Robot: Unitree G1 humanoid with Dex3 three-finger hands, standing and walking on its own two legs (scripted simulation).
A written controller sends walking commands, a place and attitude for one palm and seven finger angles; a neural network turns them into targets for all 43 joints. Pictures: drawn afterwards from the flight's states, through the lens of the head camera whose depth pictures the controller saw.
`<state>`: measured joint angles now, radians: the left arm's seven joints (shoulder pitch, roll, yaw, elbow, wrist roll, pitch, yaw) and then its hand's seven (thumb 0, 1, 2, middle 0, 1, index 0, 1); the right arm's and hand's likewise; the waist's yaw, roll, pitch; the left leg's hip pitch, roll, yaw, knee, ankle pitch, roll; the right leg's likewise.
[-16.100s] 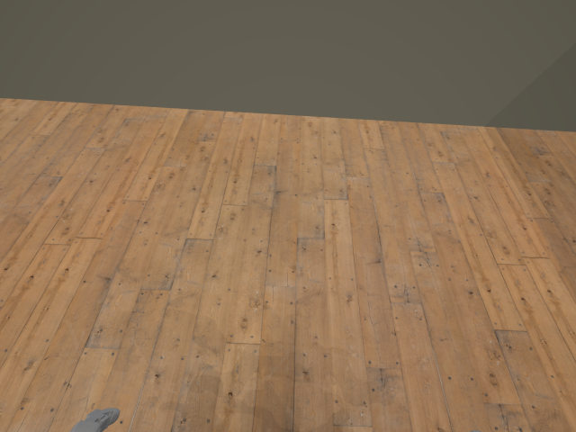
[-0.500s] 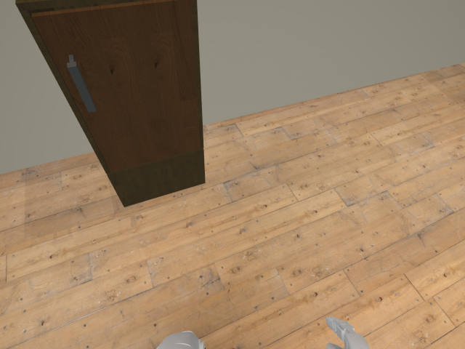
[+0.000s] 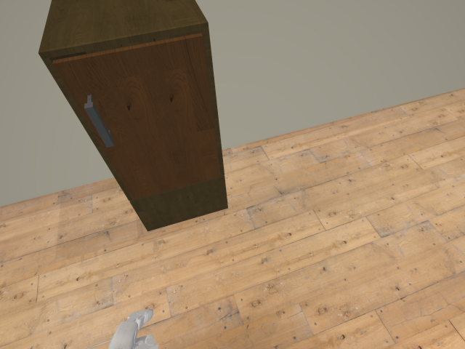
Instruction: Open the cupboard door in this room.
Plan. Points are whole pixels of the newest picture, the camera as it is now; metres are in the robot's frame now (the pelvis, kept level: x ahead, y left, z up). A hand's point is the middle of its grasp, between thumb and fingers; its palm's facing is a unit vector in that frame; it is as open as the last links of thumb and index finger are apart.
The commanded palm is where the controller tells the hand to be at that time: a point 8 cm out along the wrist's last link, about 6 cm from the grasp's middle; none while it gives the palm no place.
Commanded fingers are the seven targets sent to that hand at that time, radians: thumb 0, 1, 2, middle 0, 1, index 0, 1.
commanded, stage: turn to face it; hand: left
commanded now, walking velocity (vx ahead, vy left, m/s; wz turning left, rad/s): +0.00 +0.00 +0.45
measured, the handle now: (100, 121) +0.70 +0.36 -0.04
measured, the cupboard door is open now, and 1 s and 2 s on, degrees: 0 0 0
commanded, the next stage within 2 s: take the last steps up to it in 0.30 s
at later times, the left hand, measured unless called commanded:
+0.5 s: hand out of the picture -0.07 +0.26 -0.18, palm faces +0.26 -0.94 -0.22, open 7.4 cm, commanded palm none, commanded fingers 0.00 0.90 0.90 -0.20 -0.30 -0.20 -0.30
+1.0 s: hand out of the picture +0.12 +0.22 -0.15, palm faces +0.15 -0.97 -0.20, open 7.4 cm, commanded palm none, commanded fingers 0.00 0.90 0.90 -0.20 -0.30 -0.20 -0.30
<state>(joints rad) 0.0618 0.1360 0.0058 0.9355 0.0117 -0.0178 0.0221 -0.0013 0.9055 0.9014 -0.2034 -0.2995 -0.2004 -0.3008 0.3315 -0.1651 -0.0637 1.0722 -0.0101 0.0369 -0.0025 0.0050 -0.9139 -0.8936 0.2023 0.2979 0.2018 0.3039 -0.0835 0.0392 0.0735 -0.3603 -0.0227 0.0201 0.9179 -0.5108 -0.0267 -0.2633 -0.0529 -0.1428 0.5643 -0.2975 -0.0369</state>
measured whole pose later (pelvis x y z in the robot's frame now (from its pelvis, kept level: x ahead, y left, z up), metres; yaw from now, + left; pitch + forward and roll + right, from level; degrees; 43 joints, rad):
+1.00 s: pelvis +0.05 +0.03 +0.01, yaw +12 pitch -2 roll +1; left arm 0.13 0.18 0.04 1.03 0.02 0.01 -0.03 0.00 0.91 0.90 -0.20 -0.30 -0.20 -0.30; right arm 0.48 -0.15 -0.05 1.16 -0.03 -0.02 -0.02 0.00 -0.91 -0.89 0.20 0.30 0.20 0.30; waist -0.08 0.01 0.04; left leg -0.03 0.01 0.08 0.34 -0.29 0.00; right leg -0.42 -0.10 -0.07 0.69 -0.28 0.04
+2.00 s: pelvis +0.22 -0.03 -0.01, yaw +15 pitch -2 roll +2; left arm 0.18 0.25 0.06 0.98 0.02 0.02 0.03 0.00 0.91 0.90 -0.20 -0.30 -0.19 -0.30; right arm 0.12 -0.20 -0.08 1.03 -0.02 0.04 -0.02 -0.01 -0.92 -0.89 0.20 0.30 0.20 0.30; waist 0.01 0.00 0.08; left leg -0.33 0.09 0.10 0.59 -0.22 -0.04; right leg -0.29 -0.06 -0.04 0.65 -0.33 0.02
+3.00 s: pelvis +0.18 -0.06 +0.00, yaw +16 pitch -2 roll +1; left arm 0.31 0.12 -0.01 1.12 0.01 -0.02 0.03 0.00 0.91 0.90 -0.20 -0.30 -0.20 -0.30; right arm 0.37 -0.12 0.02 1.08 -0.02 -0.02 -0.02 0.00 -0.91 -0.89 0.20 0.30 0.20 0.30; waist -0.01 0.03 0.00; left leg -0.14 -0.01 0.05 0.47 -0.30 0.02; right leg -0.28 -0.03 -0.07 0.50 -0.19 -0.02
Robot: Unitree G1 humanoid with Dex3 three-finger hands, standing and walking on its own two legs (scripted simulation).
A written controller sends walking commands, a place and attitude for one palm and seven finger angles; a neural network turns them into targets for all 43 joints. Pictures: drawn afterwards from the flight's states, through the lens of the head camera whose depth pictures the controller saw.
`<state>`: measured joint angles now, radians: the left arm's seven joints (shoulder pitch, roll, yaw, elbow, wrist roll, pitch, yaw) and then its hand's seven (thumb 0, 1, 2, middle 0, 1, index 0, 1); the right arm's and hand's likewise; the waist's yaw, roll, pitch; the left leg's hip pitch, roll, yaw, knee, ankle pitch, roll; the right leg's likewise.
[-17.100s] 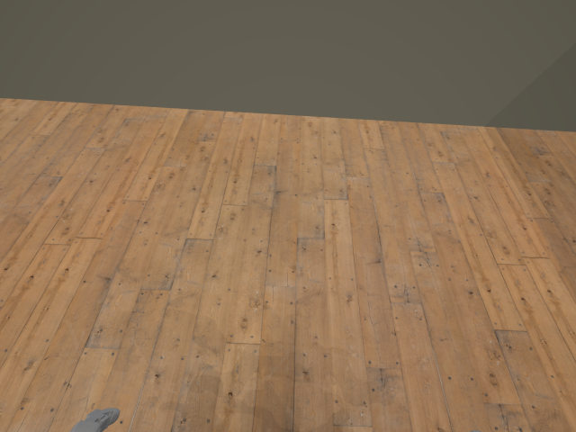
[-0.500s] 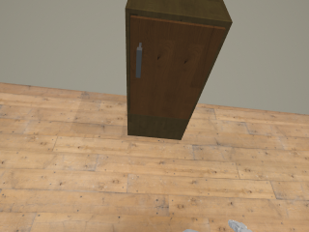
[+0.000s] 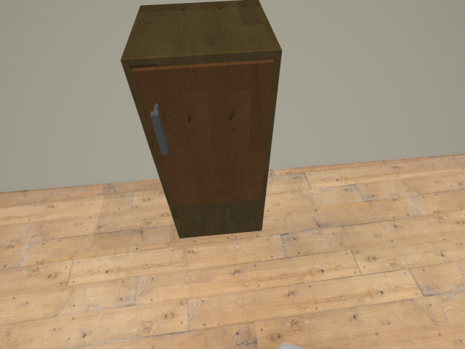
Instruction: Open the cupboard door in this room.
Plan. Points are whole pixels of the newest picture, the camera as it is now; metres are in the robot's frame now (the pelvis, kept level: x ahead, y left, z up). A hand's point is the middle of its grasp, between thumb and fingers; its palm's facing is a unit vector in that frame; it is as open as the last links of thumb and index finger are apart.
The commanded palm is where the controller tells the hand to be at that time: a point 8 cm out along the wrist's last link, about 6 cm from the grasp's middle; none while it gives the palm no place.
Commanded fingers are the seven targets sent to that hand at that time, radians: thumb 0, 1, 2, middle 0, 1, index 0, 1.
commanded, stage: take the last steps up to it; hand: left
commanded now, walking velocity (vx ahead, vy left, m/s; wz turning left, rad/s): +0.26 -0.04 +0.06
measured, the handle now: (160, 129) +0.70 +0.20 -0.05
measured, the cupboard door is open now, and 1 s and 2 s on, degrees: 0 0 0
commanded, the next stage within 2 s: come to a stop and stand still in 0.38 s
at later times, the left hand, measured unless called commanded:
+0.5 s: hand out of the picture +0.04 +0.07 -0.17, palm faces +0.18 -0.97 -0.14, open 7.3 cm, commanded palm none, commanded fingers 0.00 0.90 0.90 -0.20 -0.30 -0.20 -0.30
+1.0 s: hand (168, 323) +0.22 +0.14 -0.17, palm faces +0.11 -0.94 -0.32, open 7.4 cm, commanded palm none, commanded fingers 0.00 0.90 0.90 -0.20 -0.30 -0.20 -0.30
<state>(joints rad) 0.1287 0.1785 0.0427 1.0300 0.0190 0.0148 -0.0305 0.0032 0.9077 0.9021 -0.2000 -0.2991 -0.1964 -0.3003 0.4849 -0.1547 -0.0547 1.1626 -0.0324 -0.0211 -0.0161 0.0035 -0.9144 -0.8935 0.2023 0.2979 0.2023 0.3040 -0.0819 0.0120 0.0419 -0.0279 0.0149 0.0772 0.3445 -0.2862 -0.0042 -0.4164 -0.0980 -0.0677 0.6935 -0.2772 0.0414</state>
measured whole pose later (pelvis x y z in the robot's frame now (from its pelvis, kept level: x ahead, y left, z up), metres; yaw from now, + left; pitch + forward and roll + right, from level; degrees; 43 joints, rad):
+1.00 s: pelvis +0.15 -0.09 -0.02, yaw +3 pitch -2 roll +2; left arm 0.18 0.25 0.06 0.98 0.02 0.02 0.03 0.00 0.91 0.90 -0.20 -0.30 -0.19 -0.30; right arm 0.12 -0.20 -0.08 1.03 -0.02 0.04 -0.02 -0.01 -0.92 -0.89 0.20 0.30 0.20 0.30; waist 0.01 0.00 0.08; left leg -0.33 0.09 0.10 0.59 -0.22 -0.04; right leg -0.29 -0.06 -0.04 0.65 -0.33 0.02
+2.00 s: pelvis +0.12 -0.11 +0.00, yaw +4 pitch -2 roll +1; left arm 0.31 0.12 -0.01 1.12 0.01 -0.02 0.03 0.00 0.91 0.90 -0.20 -0.30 -0.20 -0.30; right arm 0.37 -0.12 0.02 1.08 -0.02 -0.02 -0.02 0.00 -0.91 -0.89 0.20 0.30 0.20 0.30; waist -0.01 0.03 0.00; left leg -0.14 -0.01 0.05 0.47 -0.30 0.02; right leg -0.28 -0.03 -0.07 0.50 -0.19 -0.02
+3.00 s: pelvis +0.16 -0.08 -0.01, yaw +4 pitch -1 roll +1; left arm 0.21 0.14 0.03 1.03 0.01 0.02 0.05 0.00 0.92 0.90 -0.20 -0.30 -0.20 -0.30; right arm 0.29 -0.13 -0.02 1.08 -0.01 -0.02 -0.06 0.02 -0.93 -0.89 0.20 0.30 0.20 0.30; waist 0.01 0.01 0.07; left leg -0.06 -0.06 0.07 0.46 -0.37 0.06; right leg -0.27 -0.05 -0.06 0.60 -0.30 0.00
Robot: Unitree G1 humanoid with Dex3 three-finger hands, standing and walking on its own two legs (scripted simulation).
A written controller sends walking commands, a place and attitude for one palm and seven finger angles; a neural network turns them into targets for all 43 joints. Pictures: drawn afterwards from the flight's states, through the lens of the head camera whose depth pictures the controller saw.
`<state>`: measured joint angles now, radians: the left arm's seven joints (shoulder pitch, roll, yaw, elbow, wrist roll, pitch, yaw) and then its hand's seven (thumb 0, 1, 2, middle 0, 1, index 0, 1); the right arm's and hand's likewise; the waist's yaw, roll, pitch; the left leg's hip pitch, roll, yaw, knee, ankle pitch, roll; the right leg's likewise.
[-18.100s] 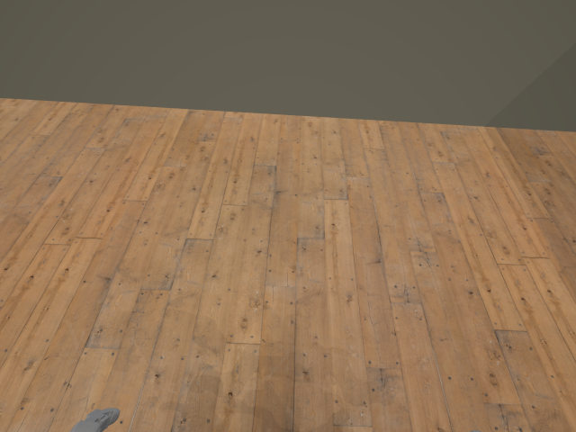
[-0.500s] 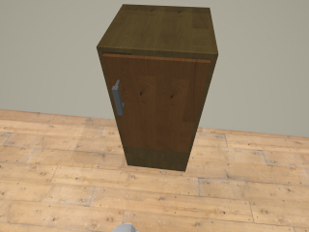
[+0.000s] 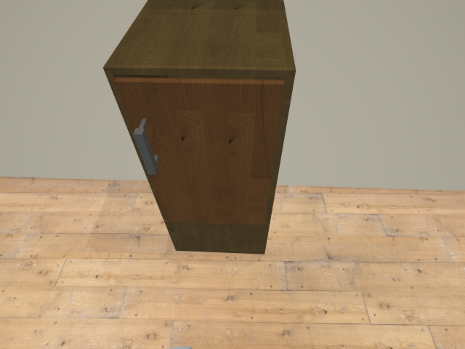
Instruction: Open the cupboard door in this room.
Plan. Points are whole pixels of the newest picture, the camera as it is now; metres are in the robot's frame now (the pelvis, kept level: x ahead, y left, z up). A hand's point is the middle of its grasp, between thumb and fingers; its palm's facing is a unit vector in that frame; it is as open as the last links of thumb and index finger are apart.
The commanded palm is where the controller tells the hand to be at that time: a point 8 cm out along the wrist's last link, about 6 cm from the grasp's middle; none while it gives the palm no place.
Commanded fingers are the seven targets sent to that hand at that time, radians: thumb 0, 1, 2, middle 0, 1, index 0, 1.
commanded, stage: come to a stop and stand still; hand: left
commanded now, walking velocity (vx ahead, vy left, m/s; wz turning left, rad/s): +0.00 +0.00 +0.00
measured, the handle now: (148, 147) +0.57 +0.26 -0.03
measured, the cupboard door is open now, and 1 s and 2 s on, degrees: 0 0 0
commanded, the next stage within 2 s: look again from close up in 0.54 s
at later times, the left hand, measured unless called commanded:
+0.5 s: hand out of the picture -0.02 +0.15 -0.16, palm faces +0.08 -0.98 -0.19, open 7.3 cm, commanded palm none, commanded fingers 0.00 0.90 0.90 -0.20 -0.30 -0.20 -0.30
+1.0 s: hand out of the picture -0.05 +0.15 -0.16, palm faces +0.05 -0.98 -0.20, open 7.4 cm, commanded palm none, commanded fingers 0.00 0.90 0.90 -0.20 -0.30 -0.20 -0.30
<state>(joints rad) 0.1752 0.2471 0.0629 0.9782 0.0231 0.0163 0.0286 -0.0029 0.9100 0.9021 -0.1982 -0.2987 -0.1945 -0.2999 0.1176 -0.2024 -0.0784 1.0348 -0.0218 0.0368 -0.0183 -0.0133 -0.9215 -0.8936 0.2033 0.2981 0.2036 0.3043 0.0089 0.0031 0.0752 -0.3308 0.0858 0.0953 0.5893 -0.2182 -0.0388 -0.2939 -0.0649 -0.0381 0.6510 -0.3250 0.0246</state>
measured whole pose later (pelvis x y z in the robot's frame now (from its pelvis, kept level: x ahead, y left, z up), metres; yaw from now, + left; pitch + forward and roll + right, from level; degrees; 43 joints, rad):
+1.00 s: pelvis -0.04 -0.02 +0.01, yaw +1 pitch -2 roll +1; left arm 0.31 0.12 -0.01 1.12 0.01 -0.02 0.03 0.00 0.91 0.90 -0.20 -0.30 -0.20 -0.30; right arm 0.37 -0.12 0.02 1.08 -0.02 -0.02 -0.02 0.00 -0.91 -0.89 0.20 0.30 0.20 0.30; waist -0.01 0.03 0.00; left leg -0.14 -0.01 0.05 0.47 -0.30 0.02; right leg -0.28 -0.03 -0.07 0.50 -0.19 -0.02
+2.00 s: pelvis +0.01 +0.01 +0.01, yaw +1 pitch -1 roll +1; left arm 0.21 0.14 0.03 1.03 0.01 0.02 0.05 0.00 0.92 0.90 -0.20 -0.30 -0.20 -0.30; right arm 0.29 -0.13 -0.02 1.08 -0.01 -0.02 -0.06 0.02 -0.93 -0.89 0.20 0.30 0.20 0.30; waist 0.01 0.01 0.07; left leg -0.06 -0.06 0.07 0.46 -0.37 0.06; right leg -0.27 -0.05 -0.06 0.60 -0.30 0.00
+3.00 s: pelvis -0.02 -0.01 +0.01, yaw +1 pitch -1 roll +0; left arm 0.31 0.12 -0.01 1.12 0.01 -0.01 0.03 0.01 0.92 0.90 -0.20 -0.30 -0.20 -0.30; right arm 0.38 -0.10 0.02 1.13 -0.01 -0.02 -0.03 0.00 -0.91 -0.89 0.20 0.30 0.20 0.30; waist -0.01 0.00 0.02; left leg -0.18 0.00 0.05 0.48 -0.28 0.02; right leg -0.26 -0.01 -0.07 0.49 -0.21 -0.03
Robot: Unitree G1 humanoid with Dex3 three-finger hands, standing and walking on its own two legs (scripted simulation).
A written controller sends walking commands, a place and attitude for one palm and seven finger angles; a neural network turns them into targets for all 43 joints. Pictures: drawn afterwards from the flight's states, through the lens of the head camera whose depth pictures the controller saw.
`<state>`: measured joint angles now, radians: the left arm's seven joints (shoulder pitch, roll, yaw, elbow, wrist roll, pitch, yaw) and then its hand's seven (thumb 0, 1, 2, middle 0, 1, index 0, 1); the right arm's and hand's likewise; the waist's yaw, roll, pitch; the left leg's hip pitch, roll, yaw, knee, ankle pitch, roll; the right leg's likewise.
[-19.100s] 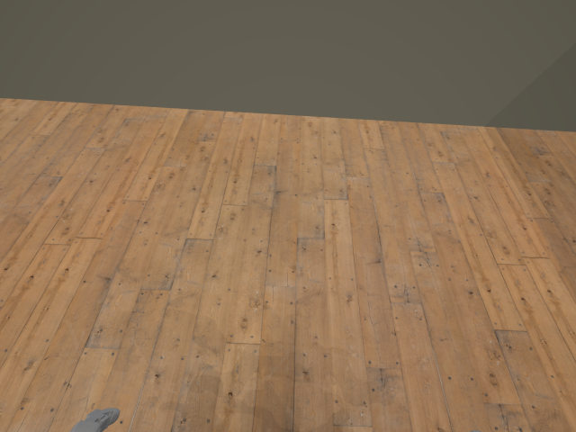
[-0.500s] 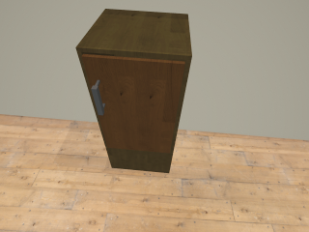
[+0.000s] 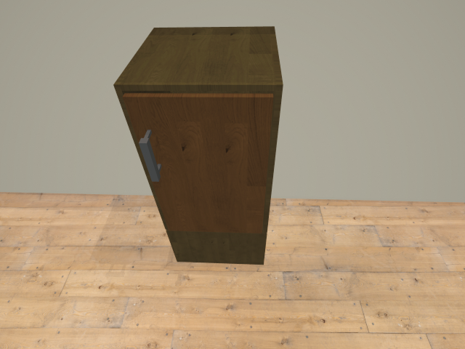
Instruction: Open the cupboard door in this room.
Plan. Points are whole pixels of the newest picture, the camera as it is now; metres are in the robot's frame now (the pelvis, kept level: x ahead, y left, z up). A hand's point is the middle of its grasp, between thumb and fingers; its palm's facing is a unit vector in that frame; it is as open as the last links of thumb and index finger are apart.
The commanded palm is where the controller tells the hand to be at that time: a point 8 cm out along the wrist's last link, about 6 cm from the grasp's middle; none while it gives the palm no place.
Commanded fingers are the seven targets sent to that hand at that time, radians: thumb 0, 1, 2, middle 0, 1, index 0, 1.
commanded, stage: look again from close up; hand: left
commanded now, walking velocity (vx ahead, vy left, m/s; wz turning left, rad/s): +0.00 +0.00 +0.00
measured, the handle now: (152, 156) +0.61 +0.26 -0.04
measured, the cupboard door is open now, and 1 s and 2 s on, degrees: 0 0 0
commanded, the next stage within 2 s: shuffle to correct the standing spot in 0.14 s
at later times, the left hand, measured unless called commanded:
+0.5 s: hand out of the picture +0.00 +0.16 -0.18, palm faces +0.08 -0.99 -0.15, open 7.4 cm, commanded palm none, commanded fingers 0.00 0.90 0.90 -0.20 -0.30 -0.20 -0.30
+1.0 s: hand out of the picture +0.10 +0.21 -0.17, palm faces +0.05 -0.97 -0.23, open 7.3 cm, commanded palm none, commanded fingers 0.00 0.90 0.90 -0.20 -0.30 -0.20 -0.30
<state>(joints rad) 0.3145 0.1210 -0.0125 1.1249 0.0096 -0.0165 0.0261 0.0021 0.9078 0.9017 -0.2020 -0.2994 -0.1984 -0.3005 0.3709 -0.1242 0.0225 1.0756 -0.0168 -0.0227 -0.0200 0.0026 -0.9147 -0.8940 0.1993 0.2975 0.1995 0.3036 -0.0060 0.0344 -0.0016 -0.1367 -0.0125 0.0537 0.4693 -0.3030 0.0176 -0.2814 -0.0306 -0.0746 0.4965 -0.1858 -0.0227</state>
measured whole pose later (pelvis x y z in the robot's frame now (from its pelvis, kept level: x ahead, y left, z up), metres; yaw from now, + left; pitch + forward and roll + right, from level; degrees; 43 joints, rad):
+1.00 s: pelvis +0.05 +0.03 +0.00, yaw +0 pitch -1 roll +1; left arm 0.21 0.14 0.03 1.03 0.01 0.02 0.05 0.00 0.92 0.90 -0.20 -0.30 -0.20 -0.30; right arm 0.29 -0.13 -0.02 1.08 -0.01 -0.02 -0.06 0.02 -0.93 -0.89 0.20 0.30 0.20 0.30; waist 0.01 0.01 0.07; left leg -0.06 -0.06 0.07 0.46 -0.37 0.06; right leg -0.27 -0.05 -0.06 0.60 -0.30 0.00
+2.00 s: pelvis +0.02 +0.01 +0.00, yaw +0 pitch -1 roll +0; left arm 0.31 0.12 -0.01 1.12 0.01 -0.01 0.03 0.01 0.92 0.90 -0.20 -0.30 -0.20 -0.30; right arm 0.38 -0.10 0.02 1.13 -0.01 -0.02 -0.03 0.00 -0.91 -0.89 0.20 0.30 0.20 0.30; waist -0.01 0.00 0.02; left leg -0.18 0.00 0.05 0.48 -0.28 0.02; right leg -0.26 -0.01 -0.07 0.49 -0.21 -0.03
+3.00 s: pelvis -0.01 +0.00 -0.11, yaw +3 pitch +16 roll -3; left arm 0.35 0.24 0.18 -0.02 -0.28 -0.55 -0.35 0.01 0.33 0.66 -0.24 -0.67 -0.23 -0.67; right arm 0.13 -0.21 0.02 0.53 0.01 -0.23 -0.03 0.01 -0.91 -0.89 0.20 0.30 0.20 0.30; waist 0.05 0.01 -0.11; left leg -0.98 0.03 -0.05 1.31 -0.60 0.00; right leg -1.00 -0.03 -0.17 1.21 -0.49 -0.06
